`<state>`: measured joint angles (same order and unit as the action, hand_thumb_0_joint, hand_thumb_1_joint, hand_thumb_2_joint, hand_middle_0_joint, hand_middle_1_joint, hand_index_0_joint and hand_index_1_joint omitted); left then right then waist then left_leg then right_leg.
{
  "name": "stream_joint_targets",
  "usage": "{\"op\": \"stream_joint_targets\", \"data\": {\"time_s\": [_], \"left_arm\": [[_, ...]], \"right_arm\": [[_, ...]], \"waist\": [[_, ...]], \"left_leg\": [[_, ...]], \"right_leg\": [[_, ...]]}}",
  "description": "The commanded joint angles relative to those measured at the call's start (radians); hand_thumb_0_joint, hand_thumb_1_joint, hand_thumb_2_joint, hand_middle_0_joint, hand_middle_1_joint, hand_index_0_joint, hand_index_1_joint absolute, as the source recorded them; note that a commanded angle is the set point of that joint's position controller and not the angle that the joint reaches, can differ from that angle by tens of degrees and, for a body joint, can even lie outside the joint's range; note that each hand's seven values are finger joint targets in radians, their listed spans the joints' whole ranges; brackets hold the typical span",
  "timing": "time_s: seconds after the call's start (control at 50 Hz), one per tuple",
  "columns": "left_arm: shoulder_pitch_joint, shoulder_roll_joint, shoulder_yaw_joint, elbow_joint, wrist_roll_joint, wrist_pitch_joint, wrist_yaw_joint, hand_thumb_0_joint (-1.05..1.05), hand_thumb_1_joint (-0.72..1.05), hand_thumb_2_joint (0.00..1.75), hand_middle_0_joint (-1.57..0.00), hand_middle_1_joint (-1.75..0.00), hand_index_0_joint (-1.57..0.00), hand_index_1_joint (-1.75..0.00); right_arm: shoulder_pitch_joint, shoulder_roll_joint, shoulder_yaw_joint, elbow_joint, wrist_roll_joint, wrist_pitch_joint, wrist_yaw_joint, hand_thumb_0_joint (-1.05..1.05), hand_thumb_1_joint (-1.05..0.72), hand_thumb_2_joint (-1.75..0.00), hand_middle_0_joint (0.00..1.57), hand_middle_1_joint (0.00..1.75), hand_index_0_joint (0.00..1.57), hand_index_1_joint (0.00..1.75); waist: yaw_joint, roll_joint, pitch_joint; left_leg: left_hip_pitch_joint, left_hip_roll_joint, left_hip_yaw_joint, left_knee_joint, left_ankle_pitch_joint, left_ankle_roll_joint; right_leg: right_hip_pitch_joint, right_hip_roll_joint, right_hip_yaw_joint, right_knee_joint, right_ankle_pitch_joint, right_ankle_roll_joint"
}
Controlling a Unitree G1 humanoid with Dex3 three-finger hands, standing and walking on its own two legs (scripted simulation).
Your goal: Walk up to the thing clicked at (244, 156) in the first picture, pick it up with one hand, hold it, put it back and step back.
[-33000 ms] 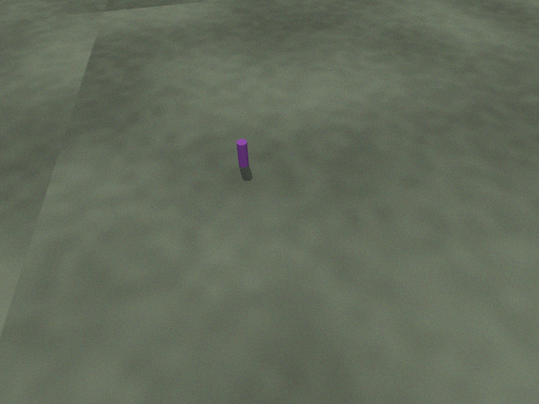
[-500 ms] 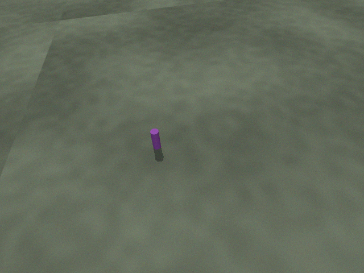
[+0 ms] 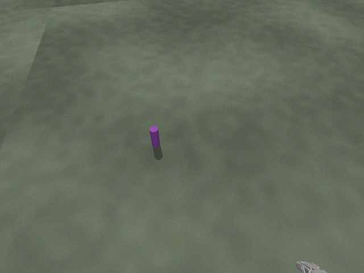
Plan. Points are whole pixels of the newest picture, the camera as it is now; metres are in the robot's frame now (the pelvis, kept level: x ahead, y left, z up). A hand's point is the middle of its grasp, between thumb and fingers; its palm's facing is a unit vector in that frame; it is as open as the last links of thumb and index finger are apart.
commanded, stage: step back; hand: left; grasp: from the side
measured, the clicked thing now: (154, 136) +1.03 +0.25 -0.69
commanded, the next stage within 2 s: stand in 0.06 s
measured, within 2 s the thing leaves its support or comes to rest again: neither
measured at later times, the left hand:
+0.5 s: hand out of the picture +0.09 +0.26 -0.14, palm faces -0.03 -0.94 -0.33, open 7.4 cm
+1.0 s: hand out of the picture +0.09 +0.26 -0.14, palm faces -0.02 -0.94 -0.33, open 7.4 cm
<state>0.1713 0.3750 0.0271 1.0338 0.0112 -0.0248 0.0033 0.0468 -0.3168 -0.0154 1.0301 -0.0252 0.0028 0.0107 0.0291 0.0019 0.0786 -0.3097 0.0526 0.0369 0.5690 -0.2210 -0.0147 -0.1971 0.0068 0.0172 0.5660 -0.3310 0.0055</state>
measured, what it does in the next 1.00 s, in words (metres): stands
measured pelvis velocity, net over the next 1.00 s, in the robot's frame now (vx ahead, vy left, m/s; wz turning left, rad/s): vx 0.02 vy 0.01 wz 0.00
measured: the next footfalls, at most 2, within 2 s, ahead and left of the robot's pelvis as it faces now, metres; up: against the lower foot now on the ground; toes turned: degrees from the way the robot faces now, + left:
none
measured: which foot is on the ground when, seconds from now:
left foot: down 0.00-1.00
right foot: down 0.00-1.00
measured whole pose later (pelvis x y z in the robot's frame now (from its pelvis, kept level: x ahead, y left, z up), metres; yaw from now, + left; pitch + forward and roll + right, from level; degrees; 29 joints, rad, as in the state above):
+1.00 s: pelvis +0.02 +0.01 +0.02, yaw +0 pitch -2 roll +0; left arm 0.11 0.35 0.00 1.14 0.01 -0.02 0.00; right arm 0.07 -0.34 -0.01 1.16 -0.01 -0.02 0.01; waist -0.01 -0.01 0.04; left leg -0.17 0.03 0.05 0.33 -0.13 -0.01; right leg -0.05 -0.02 0.02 0.31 -0.23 0.02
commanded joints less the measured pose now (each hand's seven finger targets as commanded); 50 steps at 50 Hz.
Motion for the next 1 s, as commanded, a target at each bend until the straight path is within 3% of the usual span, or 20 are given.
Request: {"op": "stream_joint_targets", "data": {"time_s": [0.0, 0.02, 0.04, 0.1, 0.16, 0.26, 0.42, 0.52, 0.66, 0.7, 0.78, 0.86, 0.9, 0.98], "left_arm": [[-0.041, 0.216, 0.044, -0.043, 0.001, -0.029, 0.015, 0.0, 0.9, 0.9, -0.2, -0.3, -0.2, -0.3], [-0.038, 0.213, 0.043, -0.033, 0.0, -0.028, 0.016, 0.0, 0.9, 0.9, -0.2, -0.3, -0.2, -0.3], [-0.046, 0.178, 0.019, -0.009, -0.007, -0.027, 0.006, 0.0, 0.9, 0.9, -0.2, -0.3, -0.2, -0.3], [-0.068, 0.176, 0.014, 0.007, -0.008, -0.021, 0.002, 0.0, 0.9, 0.9, -0.2, -0.3, -0.2, -0.3], [-0.088, 0.186, 0.012, 0.019, -0.008, -0.025, 0.004, 0.0, 0.9, 0.9, -0.2, -0.3, -0.2, -0.3], [-0.099, 0.188, 0.014, 0.039, -0.007, -0.019, 0.004, 0.0, 0.9, 0.9, -0.2, -0.3, -0.2, -0.3], [-0.111, 0.189, 0.015, 0.047, -0.003, -0.019, 0.004, 0.0, 0.9, 0.9, -0.2, -0.3, -0.2, -0.3], [-0.115, 0.19, 0.013, 0.047, -0.004, -0.018, 0.005, 0.0, 0.9, 0.9, -0.2, -0.3, -0.2, -0.3], [-0.115, 0.192, 0.014, 0.048, -0.005, -0.014, 0.005, 0.0, 0.9, 0.9, -0.2, -0.3, -0.2, -0.3], [-0.104, 0.186, 0.011, 0.049, -0.005, -0.016, 0.005, 0.0, 0.9, 0.9, -0.2, -0.3, -0.2, -0.3], [-0.098, 0.19, 0.011, 0.048, -0.006, -0.017, 0.005, 0.0, 0.9, 0.9, -0.2, -0.3, -0.2, -0.3], [-0.096, 0.187, 0.011, 0.048, -0.005, -0.013, 0.007, 0.0, 0.9, 0.9, -0.2, -0.3, -0.2, -0.3], [-0.09, 0.185, 0.01, 0.05, -0.003, -0.011, 0.007, 0.0, 0.9, 0.9, -0.2, -0.3, -0.2, -0.3], [-0.094, 0.191, 0.011, 0.045, -0.004, -0.014, 0.007, 0.0, 0.9, 0.9, -0.2, -0.3, -0.2, -0.3]], "right_arm": [[-0.058, -0.233, -0.043, -0.029, 0.008, -0.026, -0.01, 0.0, -0.9, -0.9, 0.2, 0.3, 0.2, 0.3], [-0.068, -0.231, -0.042, -0.023, 0.01, -0.028, -0.011, 0.0, -0.9, -0.9, 0.2, 0.3, 0.2, 0.3], [-0.019, -0.233, -0.036, -0.01, 0.024, -0.034, -0.006, 0.0, -0.9, -0.9, 0.2, 0.3, 0.2, 0.3], [-0.06, -0.232, -0.038, 0.009, 0.02, -0.043, -0.005, 0.0, -0.9, -0.9, 0.2, 0.3, 0.2, 0.3], [-0.053, -0.229, -0.036, 0.03, 0.021, -0.043, -0.006, 0.0, -0.9, -0.9, 0.2, 0.3, 0.2, 0.3], [-0.048, -0.233, -0.036, 0.053, 0.018, -0.042, -0.007, 0.0, -0.9, -0.9, 0.2, 0.3, 0.2, 0.3], [-0.039, -0.236, -0.037, 0.068, 0.016, -0.044, -0.007, 0.0, -0.9, -0.9, 0.2, 0.3, 0.2, 0.3], [-0.025, -0.236, -0.034, 0.075, 0.018, -0.041, -0.008, 0.0, -0.9, -0.9, 0.2, 0.3, 0.2, 0.3], [-0.003, -0.238, -0.031, 0.079, 0.018, -0.038, -0.01, 0.0, -0.9, -0.9, 0.2, 0.3, 0.2, 0.3], [-0.019, -0.237, -0.03, 0.075, 0.018, -0.039, -0.009, 0.0, -0.9, -0.9, 0.2, 0.3, 0.2, 0.3], [-0.007, -0.239, -0.029, 0.077, 0.018, -0.039, -0.011, 0.0, -0.9, -0.9, 0.2, 0.3, 0.2, 0.3], [-0.015, -0.238, -0.027, 0.078, 0.019, -0.037, -0.012, 0.0, -0.9, -0.9, 0.2, 0.3, 0.2, 0.3], [-0.016, -0.236, -0.027, 0.076, 0.018, -0.034, -0.012, 0.0, -0.9, -0.9, 0.2, 0.3, 0.2, 0.3], [-0.019, -0.236, -0.026, 0.074, 0.019, -0.033, -0.011, 0.0, -0.9, -0.9, 0.2, 0.3, 0.2, 0.3]], "waist": [[-0.019, 0.012, -0.116], [-0.015, 0.011, -0.12], [-0.046, 0.006, -0.159], [-0.03, 0.005, -0.12], [-0.034, -0.019, -0.132], [-0.032, 0.012, -0.096], [-0.031, 0.003, -0.089], [-0.037, -0.013, -0.102], [-0.046, -0.009, -0.091], [-0.037, -0.011, -0.115], [-0.042, -0.007, -0.129], [-0.04, -0.009, -0.114], [-0.043, -0.006, -0.089], [-0.044, -0.007, -0.099]], "left_leg": [[0.123, 0.099, -0.117, -0.141, 0.099, 0.067], [0.134, 0.099, -0.11, -0.139, 0.138, 0.064], [0.202, 0.095, -0.125, -0.172, 0.165, 0.065], [0.231, 0.1, -0.129, -0.214, 0.163, 0.052], [0.247, 0.095, -0.112, -0.217, 0.255, 0.045], [0.221, 0.088, -0.108, -0.274, 0.119, 0.034], [0.19, 0.084, -0.113, -0.303, 0.075, 0.027], [0.214, 0.087, -0.108, -0.286, 0.135, 0.03], [0.212, 0.084, -0.106, -0.292, 0.123, 0.028], [0.234, 0.091, -0.105, -0.273, 0.2, 0.032], [0.251, 0.09, -0.097, -0.262, 0.241, 0.032], [0.244, 0.092, -0.1, -0.264, 0.242, 0.031], [0.229, 0.087, -0.103, -0.281, 0.171, 0.028], [0.237, 0.089, -0.101, -0.271, 0.194, 0.032]], "right_leg": [[-0.014, -0.104, 0.124, -0.155, 0.255, -0.045], [0.0, -0.107, 0.124, -0.16, 0.283, -0.042], [0.016, -0.118, 0.107, -0.189, 0.257, -0.032], [-0.008, -0.111, 0.092, -0.231, 0.204, -0.026], [0.039, -0.125, 0.089, -0.251, 0.294, -0.02], [0.037, -0.128, 0.091, -0.293, 0.189, -0.017], [0.055, -0.132, 0.085, -0.31, 0.153, -0.019], [0.059, -0.138, 0.086, -0.311, 0.197, -0.02], [0.049, -0.134, 0.084, -0.318, 0.18, -0.02], [0.065, -0.139, 0.082, -0.31, 0.243, -0.019], [0.071, -0.141, 0.081, -0.31, 0.282, -0.017], [0.071, -0.138, 0.071, -0.311, 0.278, -0.014], [0.05, -0.131, 0.068, -0.323, 0.213, -0.013], [0.06, -0.141, 0.079, -0.327, 0.24, -0.015]]}}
